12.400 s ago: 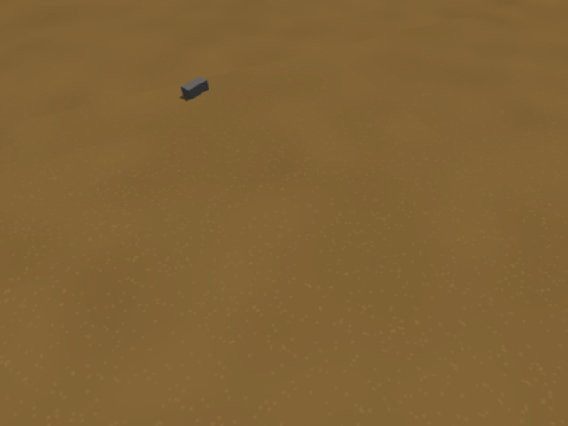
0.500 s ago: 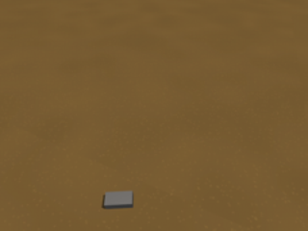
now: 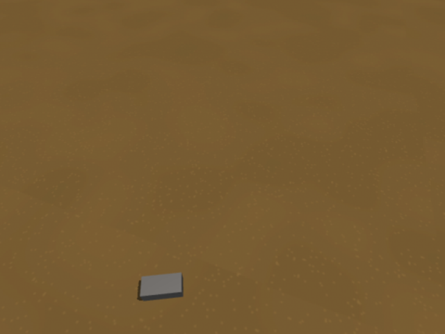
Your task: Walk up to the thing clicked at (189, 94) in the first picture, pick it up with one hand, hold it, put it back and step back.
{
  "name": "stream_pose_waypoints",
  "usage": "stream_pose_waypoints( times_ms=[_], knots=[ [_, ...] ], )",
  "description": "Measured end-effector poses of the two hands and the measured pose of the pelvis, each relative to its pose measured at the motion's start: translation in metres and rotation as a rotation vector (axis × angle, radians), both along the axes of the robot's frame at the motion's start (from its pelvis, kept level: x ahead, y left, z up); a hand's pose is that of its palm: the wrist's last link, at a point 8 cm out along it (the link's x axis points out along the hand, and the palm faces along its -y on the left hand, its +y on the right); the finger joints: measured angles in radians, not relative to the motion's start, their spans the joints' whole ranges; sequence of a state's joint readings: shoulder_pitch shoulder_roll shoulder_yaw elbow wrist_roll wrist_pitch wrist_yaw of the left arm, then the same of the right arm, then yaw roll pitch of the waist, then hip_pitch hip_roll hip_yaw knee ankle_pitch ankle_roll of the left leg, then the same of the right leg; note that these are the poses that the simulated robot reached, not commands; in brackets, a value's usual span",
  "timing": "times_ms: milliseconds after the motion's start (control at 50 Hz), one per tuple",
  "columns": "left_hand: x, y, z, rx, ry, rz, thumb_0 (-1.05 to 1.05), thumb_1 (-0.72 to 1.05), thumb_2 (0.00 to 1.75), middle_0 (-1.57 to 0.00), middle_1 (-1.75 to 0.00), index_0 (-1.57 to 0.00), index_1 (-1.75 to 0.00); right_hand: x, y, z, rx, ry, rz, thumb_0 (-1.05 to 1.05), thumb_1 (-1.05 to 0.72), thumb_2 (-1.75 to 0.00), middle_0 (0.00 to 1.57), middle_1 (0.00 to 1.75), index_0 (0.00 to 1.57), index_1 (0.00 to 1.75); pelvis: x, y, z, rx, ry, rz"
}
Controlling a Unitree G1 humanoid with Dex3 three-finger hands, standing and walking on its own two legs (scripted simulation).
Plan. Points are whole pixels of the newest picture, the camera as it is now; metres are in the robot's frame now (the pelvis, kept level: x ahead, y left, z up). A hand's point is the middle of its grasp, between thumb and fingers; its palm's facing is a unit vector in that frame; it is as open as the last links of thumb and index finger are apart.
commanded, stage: walk up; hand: left
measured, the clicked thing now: (162, 286) +0.43 +0.25 -0.74
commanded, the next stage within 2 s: stand in 0.82 s
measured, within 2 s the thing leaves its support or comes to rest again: neither
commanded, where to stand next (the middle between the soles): +0.06 +0.00 m, yaw +3 degrees
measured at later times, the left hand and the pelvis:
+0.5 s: hand out of the picture +0.08 +0.25 -0.15, palm faces -0.08 -0.94 -0.32, open 7.4 cm; pelvis -0.02 +0.00 +0.00, yaw -2 degrees
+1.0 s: hand out of the picture +0.09 +0.25 -0.14, palm faces -0.08 -0.94 -0.34, open 7.4 cm; pelvis -0.02 +0.01 +0.01, yaw -2 degrees
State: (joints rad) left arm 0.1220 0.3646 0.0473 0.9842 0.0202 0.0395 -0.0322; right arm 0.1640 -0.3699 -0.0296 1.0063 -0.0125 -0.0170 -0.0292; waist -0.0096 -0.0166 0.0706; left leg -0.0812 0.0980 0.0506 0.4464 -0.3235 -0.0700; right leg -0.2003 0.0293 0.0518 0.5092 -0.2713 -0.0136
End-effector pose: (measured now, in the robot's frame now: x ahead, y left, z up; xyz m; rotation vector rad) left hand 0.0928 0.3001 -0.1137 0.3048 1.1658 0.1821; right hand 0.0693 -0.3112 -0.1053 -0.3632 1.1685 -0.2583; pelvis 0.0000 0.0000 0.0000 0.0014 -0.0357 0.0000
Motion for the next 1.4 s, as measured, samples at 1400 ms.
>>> stream_pose_waypoints(
  times_ms=[1400],
  knots=[
    [-0.042, 0.029, 0.004, 0.022, 0.074, -0.009, 0.01, 0.90, 0.89, -0.20, -0.30, -0.20, -0.30, -0.036, 0.043, -0.006, 0.077, 0.071, -0.019, 0.01, -0.90, -0.90, 0.20, 0.30, 0.20, 0.30, -0.022, 0.031, 0.010, 0.003, -0.009, -0.011]
  ],
)
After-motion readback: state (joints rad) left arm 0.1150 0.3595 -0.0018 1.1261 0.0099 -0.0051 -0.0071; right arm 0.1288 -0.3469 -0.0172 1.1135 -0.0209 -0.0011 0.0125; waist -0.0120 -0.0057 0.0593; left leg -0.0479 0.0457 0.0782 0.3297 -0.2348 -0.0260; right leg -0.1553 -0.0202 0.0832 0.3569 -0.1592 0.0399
